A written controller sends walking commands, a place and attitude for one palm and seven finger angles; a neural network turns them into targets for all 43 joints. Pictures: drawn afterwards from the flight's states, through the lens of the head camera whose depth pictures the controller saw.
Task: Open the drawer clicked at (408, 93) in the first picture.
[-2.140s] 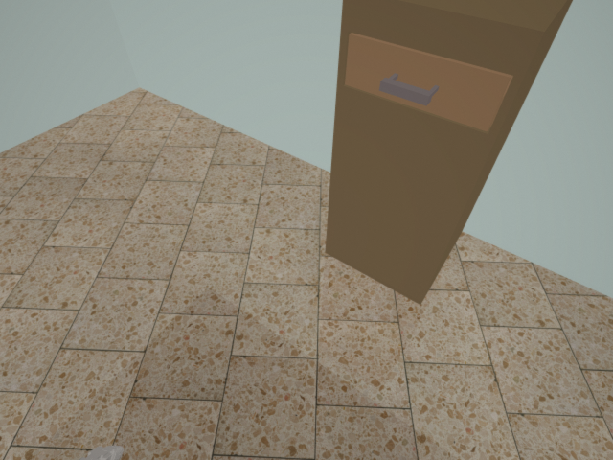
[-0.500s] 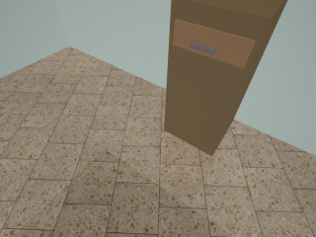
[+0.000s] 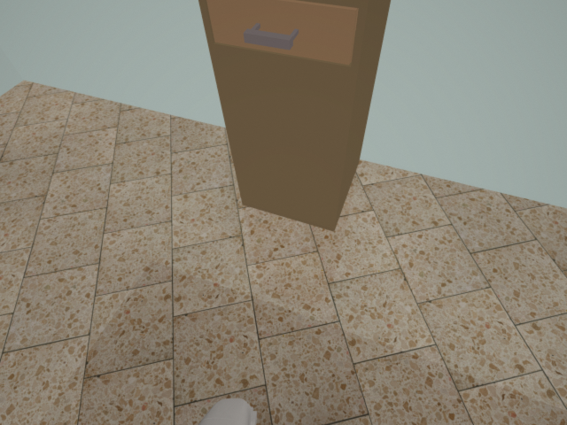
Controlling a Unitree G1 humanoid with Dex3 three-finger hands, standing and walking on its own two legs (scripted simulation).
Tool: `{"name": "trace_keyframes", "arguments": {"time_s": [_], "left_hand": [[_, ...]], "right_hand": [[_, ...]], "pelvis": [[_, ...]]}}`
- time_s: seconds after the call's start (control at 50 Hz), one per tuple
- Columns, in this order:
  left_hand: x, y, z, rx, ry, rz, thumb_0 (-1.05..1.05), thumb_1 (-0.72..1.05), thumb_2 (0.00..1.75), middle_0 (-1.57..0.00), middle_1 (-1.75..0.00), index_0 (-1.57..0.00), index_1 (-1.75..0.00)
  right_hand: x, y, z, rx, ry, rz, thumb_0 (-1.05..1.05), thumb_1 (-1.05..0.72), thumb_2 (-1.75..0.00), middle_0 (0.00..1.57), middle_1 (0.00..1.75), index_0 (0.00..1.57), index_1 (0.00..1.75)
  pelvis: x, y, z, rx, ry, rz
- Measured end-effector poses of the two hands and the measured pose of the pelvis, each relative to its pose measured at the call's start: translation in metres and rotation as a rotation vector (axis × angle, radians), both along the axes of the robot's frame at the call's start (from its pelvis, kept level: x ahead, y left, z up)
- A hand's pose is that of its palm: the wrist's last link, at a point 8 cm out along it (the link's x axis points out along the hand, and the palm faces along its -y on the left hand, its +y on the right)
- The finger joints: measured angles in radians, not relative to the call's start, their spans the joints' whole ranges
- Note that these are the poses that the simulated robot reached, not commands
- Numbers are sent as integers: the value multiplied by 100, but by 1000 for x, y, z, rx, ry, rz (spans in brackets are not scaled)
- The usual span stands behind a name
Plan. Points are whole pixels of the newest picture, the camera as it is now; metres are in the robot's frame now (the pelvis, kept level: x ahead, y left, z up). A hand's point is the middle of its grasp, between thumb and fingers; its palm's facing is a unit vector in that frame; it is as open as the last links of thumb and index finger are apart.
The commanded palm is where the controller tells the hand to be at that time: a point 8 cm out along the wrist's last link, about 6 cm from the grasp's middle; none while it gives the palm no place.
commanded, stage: turn to face it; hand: left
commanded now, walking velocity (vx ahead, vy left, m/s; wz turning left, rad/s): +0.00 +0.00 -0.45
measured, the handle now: (271, 34) +0.95 +0.12 +0.06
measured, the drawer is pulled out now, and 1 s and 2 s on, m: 0.00 0.00 0.00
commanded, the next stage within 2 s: take the last steps up to it in 0.38 s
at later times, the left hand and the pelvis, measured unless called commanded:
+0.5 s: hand out of the picture +0.11 +0.26 -0.16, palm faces -0.17 -0.96 -0.21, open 7.4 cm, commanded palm none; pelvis -0.01 +0.06 +0.01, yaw -13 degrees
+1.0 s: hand out of the picture +0.06 +0.25 -0.17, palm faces -0.17 -0.96 -0.20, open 7.3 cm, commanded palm none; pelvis +0.07 +0.06 +0.00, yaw -13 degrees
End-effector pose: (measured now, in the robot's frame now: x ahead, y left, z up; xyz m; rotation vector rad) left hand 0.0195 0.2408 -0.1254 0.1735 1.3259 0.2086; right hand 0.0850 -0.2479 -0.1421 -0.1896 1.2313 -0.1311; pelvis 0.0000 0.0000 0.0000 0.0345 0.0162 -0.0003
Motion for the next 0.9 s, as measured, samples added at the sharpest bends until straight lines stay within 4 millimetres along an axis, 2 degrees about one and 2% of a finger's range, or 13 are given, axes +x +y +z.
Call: {"name": "trace_keyframes", "arguments": {"time_s": [0.14, 0.26, 0.32, 0.44, 0.56, 0.68, 0.72, 0.76, 0.8, 0.84, 0.9], "left_hand": [[20, 16, 2, 0, -25, -68, 0, 90, 90, -21, -30, -20, -30], [42, 45, -7, -3, -61, -130, 0, 90, 90, -21, -30, -20, -30], [56, 60, -15, -13, -80, -160, 0, 90, 90, -21, -30, -20, -30], [81, 71, -9, -29, -113, -223, 0, 91, 90, -20, -30, -19, -30], [94, 54, -8, -49, -89, -302, 0, 91, 90, -20, -30, -19, -30], [110, 13, -10, -71, -118, -385, 0, 91, 90, -20, -30, -19, -30], [110, 2, -11, -79, -148, -375, 0, 91, 90, -20, -30, -19, -30], [104, 0, -8, -80, -164, -333, 0, 92, 90, -20, -30, -20, -30], [97, 10, -4, -53, -158, -295, -1, 94, 90, -21, -30, -20, -30], [87, 20, -2, -34, -114, -280, -1, 95, 90, -21, -30, -20, -30], [69, 36, -4, -22, -23, -258, -1, 94, 90, -21, -30, -20, -30]], "right_hand": [[-12, -1, 13, -39, -36, -67, 1, -91, -90, 20, 30, 20, 30], [-26, 17, 24, -78, -81, -118, 0, -91, -90, 20, 30, 20, 30], [-45, 31, 28, -99, -94, -147, 0, -91, -90, 20, 30, 20, 30], [-93, 58, 34, -93, -15, -205, 0, -91, -90, 20, 30, 20, 30], [-138, 79, 23, -42, 56, -295, 0, -91, -90, 20, 30, 20, 30], [-192, 90, -1, 40, 170, -389, 0, -91, -90, 20, 30, 20, 30], [-207, 91, -8, 64, 227, -395, 0, -91, -90, 20, 30, 20, 30], [-210, 91, -7, 80, 274, -386, 0, -91, -90, 20, 30, 20, 30], [-203, 88, -4, 87, 285, -378, 1, -91, -90, 20, 30, 20, 30], [-188, 83, -1, 85, 264, -374, 1, -91, -90, 20, 30, 20, 30], [-155, 78, 3, 76, 212, -364, 1, -91, -90, 20, 30, 20, 30]], "pelvis": [[-5, 12, 4, -7, 20, -72], [-11, 37, 1, -31, 30, -129], [-14, 50, -3, -35, 23, -150], [-15, 62, 6, -57, 1, -197], [-15, 65, 6, -67, -13, -251], [-8, 50, -3, -45, -16, -280], [-6, 46, -7, -53, -24, -269], [1, 44, -4, -55, -28, -258], [9, 43, 0, -50, -30, -256], [17, 44, 4, -46, -30, -251], [32, 48, 6, -43, -29, -242]]}}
